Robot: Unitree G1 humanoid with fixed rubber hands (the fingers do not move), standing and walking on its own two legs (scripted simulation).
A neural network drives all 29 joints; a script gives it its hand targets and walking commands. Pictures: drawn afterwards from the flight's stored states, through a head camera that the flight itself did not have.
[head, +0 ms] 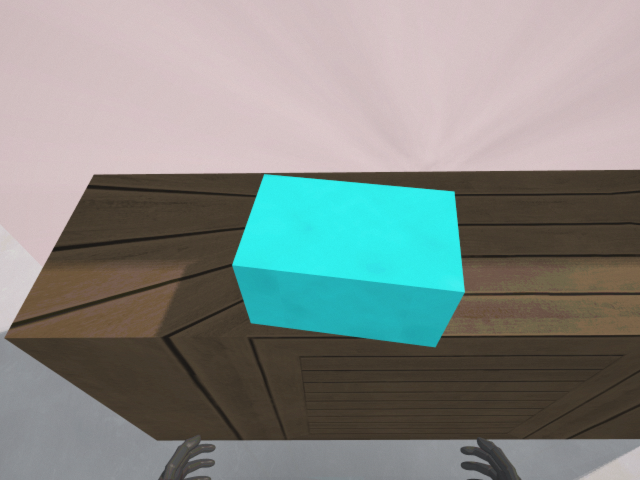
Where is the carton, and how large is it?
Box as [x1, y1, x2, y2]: [232, 174, 464, 346]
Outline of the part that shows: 264,174 232,264 250,321 253,323 435,346 464,292 454,192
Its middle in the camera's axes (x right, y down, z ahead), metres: +0.04 +0.03 +0.57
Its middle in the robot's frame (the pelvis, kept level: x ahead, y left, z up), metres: +0.40 -0.02 +0.01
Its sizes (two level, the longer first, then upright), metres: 0.278 0.168 0.154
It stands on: a pedestal, 0.68 m high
